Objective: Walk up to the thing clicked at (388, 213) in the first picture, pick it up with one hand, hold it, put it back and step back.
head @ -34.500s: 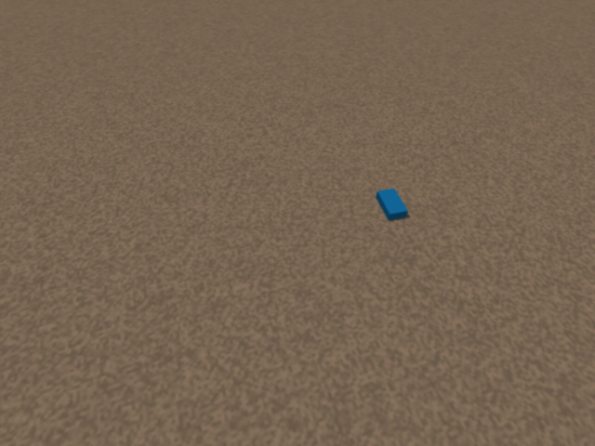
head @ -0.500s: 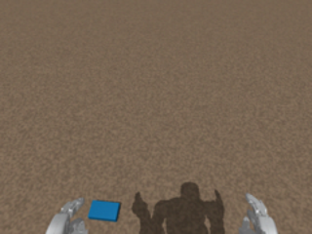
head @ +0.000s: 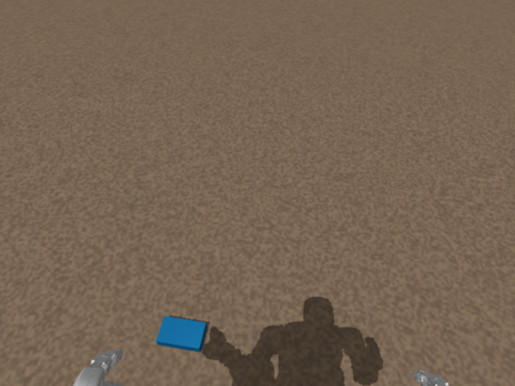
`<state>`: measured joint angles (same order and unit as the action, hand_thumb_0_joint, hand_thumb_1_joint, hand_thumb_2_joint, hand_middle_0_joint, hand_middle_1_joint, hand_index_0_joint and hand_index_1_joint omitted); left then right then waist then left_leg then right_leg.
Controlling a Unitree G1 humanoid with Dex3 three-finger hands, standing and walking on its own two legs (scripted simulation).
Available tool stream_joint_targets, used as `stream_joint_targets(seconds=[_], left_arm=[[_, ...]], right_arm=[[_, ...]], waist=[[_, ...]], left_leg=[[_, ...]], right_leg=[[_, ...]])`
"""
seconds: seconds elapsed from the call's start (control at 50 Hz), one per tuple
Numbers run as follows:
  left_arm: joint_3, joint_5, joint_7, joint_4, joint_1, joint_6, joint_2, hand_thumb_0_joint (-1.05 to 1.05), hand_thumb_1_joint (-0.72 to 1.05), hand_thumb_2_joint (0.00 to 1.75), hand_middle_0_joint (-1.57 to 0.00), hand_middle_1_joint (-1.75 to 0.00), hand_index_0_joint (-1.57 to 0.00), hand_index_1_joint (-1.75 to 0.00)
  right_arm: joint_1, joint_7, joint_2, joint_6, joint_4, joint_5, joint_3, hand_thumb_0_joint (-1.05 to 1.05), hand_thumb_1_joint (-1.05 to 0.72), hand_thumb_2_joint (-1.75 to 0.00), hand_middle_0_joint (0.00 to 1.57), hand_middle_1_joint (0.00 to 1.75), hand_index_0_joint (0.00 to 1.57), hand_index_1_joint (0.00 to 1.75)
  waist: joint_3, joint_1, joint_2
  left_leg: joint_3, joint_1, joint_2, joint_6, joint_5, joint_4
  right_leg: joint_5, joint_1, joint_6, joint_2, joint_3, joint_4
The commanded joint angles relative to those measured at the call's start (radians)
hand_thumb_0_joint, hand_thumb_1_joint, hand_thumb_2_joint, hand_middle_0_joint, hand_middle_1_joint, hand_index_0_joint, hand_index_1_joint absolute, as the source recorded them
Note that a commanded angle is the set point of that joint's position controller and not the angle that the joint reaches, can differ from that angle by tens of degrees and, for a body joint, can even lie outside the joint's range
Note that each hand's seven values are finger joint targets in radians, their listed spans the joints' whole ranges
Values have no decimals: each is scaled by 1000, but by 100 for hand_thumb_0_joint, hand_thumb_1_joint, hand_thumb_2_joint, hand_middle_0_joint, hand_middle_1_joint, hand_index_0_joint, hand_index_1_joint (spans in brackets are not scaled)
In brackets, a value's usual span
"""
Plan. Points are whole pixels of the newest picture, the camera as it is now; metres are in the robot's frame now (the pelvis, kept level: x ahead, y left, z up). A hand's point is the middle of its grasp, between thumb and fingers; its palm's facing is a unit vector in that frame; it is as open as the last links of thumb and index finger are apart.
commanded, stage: stand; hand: left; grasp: from above
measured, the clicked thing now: (182, 333) +0.42 +0.29 -0.72
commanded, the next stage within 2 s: none
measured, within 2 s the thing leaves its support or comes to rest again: neither
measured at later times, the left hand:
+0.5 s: hand out of the picture +0.04 +0.24 -0.13, palm faces +0.02 -0.95 -0.32, open 7.4 cm
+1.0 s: hand out of the picture +0.04 +0.22 -0.13, palm faces +0.00 -0.95 -0.32, open 7.4 cm
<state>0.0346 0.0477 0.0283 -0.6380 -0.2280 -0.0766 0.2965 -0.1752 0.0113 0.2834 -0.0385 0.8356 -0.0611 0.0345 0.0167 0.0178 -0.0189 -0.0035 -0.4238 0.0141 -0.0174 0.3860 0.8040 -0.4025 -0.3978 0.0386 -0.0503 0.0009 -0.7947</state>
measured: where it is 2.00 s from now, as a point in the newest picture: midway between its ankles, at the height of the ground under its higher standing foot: outside the picture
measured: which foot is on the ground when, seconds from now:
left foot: down 0.00-1.00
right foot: down 0.00-1.00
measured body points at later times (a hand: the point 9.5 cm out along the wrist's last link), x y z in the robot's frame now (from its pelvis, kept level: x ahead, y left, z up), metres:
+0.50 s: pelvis -0.01 +0.01 +0.04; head -0.02 +0.00 +0.48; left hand +0.04 +0.29 -0.10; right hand +0.05 -0.27 -0.11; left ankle +0.02 +0.11 -0.71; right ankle +0.01 -0.15 -0.71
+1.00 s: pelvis +0.00 -0.01 +0.04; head +0.00 -0.02 +0.49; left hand +0.04 +0.27 -0.10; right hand +0.05 -0.29 -0.11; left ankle +0.02 +0.11 -0.71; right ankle +0.01 -0.15 -0.71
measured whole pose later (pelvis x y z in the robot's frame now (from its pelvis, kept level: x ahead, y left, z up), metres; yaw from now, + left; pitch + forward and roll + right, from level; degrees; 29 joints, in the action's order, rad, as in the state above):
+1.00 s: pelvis +0.00 -0.01 +0.04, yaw -1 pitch -4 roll +0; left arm 0.02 0.02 0.02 -1.15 -0.18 -0.01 0.28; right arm -0.16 0.01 0.30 0.01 1.14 -0.02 0.02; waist 0.06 0.00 0.02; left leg 0.00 -0.13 0.00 0.00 0.18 0.38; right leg -0.19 -0.11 0.03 -0.03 0.01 -0.37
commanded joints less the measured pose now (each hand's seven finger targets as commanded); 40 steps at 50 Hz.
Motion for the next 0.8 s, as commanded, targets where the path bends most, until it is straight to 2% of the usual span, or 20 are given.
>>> stream_joint_targets(seconds=[0.0,0.04,0.06,0.1,0.12,0.14,0.22,0.24,0.3,0.32,0.34,0.38,0.4,0.46,0.48,0.56,0.6,0.66,0.7,0.78], left_arm=[[52,-5,14,-32,61,72,131,0,90,90,-20,-30,-20,-30],[49,-9,13,-97,48,75,122,0,90,90,-20,-30,-20,-30],[48,-10,12,-129,43,77,122,0,90,90,-20,-30,-20,-30],[47,-10,12,-187,27,80,128,0,90,90,-20,-30,-20,-30],[49,-11,13,-211,24,85,136,0,90,90,-20,-30,-20,-30],[49,-10,14,-230,34,87,141,0,90,90,-20,-30,-20,-30],[48,-17,19,-298,49,93,166,0,90,90,-20,-30,-20,-30],[43,-17,19,-310,55,92,160,0,90,90,-20,-30,-20,-30],[36,-18,18,-346,56,87,158,0,90,90,-20,-30,-20,-30],[34,-16,18,-357,59,84,154,0,90,90,-20,-30,-20,-30],[32,-14,19,-371,45,84,154,0,90,90,-20,-30,-20,-30],[32,-13,18,-387,52,81,160,0,90,90,-20,-30,-20,-30],[31,-13,17,-397,39,83,159,0,90,90,-20,-30,-20,-30],[30,-13,14,-411,43,86,164,0,90,90,-20,-30,-20,-30],[28,-11,14,-416,43,87,165,0,90,90,-20,-30,-20,-30],[30,-15,11,-424,59,86,173,0,90,90,-20,-30,-20,-30],[30,-14,8,-429,51,86,180,0,90,90,-20,-30,-20,-30],[28,-16,7,-433,59,91,180,0,90,90,-20,-30,-20,-30],[28,-16,8,-434,74,92,187,0,90,90,-20,-30,-20,-30],[29,-22,5,-441,81,93,196,0,90,90,-20,-30,-20,-30]], right_arm=[[34,10,156,-18,-33,3,55,0,-90,-90,20,30,20,30],[49,12,166,-11,-14,6,55,0,-90,-90,20,30,20,30],[51,14,166,-11,-1,8,52,0,-90,-90,20,30,20,30],[57,18,177,-4,28,14,52,0,-90,-90,20,30,20,30],[45,20,172,-4,45,16,50,0,-90,-90,20,30,20,30],[44,22,172,-1,59,18,49,0,-90,-90,20,30,20,30],[8,27,174,8,120,29,49,0,-90,-90,20,30,20,30],[7,27,171,10,134,29,46,0,-90,-90,20,30,20,30],[16,28,185,12,161,30,46,0,-90,-90,20,30,20,30],[24,27,180,15,169,30,42,0,-90,-90,20,30,20,30],[34,26,183,16,173,30,44,0,-90,-90,20,30,20,30],[35,25,188,23,184,29,43,0,-90,-90,20,30,20,30],[51,24,190,21,187,29,45,0,-90,-90,20,30,20,30],[44,19,191,23,200,32,41,0,-90,-90,20,30,20,30],[48,17,185,25,202,32,40,0,-90,-90,20,30,20,30],[48,15,195,28,214,31,40,0,-90,-90,20,30,20,30],[49,13,200,29,217,32,39,0,-90,-90,20,30,20,30],[52,11,195,25,217,36,34,0,-90,-90,20,30,20,30],[56,10,194,23,221,36,32,0,-90,-90,20,30,20,30],[46,10,200,25,232,36,27,0,-90,-90,20,30,20,30]], waist=[[-63,-1,67],[-35,8,106],[-36,11,97],[-26,16,85],[-33,9,64],[-27,5,52],[-33,-15,19],[-9,-14,18],[-1,-10,42],[25,-9,41],[28,-4,25],[58,-6,46],[45,2,39],[58,-2,28],[85,-1,10],[77,-6,53],[95,-1,33],[52,-9,23],[56,-12,14],[70,-16,21]], left_leg=[[-120,129,-72,-43,-126,-264],[-165,101,-99,-46,-56,-362],[-176,126,-110,-45,-97,-386],[-169,134,-105,-36,-91,-417],[-152,183,-100,-28,-170,-411],[-138,191,-93,-24,-206,-404],[-96,273,-83,-15,-302,-401],[-101,267,-84,-13,-275,-423],[-109,284,-95,-11,-271,-461],[-115,254,-95,-9,-217,-482],[-115,272,-94,-9,-214,-482],[-125,227,-99,-8,-98,-523],[-127,246,-101,-9,-118,-520],[-125,236,-97,-7,-94,-531],[-127,216,-93,-6,-78,-530],[-133,201,-103,-8,-7,-550],[-136,184,-99,-6,15,-557],[-124,243,-103,-9,-55,-530],[-121,249,-103,-7,-80,-528],[-118,233,-103,-6,-71,-534]], right_leg=[[117,51,-62,-22,-57,208],[130,113,-50,-9,-31,220],[162,136,-48,-9,-30,227],[180,180,-49,-17,-36,283],[227,195,-51,-27,-43,300],[244,201,-52,-33,-47,323],[306,230,-54,-58,-70,384],[273,224,-52,-52,-65,395],[266,245,-47,-51,-59,417],[234,245,-45,-46,-52,424],[231,242,-45,-50,-56,437],[178,243,-42,-42,-49,437],[190,249,-43,-48,-51,445],[171,247,-40,-47,-54,464],[132,236,-37,-46,-53,474],[115,240,-40,-46,-59,475],[89,229,-40,-42,-60,482],[116,225,-45,-54,-71,490],[118,216,-46,-55,-75,496],[121,221,-45,-54,-79,501]])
